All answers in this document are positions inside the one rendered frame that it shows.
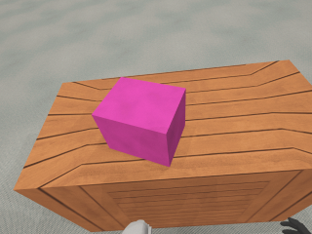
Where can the left robot thigh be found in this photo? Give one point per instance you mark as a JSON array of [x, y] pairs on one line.
[[138, 227]]

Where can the robot right hand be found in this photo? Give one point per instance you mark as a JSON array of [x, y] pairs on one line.
[[295, 224]]

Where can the pedestal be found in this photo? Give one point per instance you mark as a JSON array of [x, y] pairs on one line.
[[244, 155]]

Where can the carton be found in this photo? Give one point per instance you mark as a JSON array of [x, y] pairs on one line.
[[143, 119]]

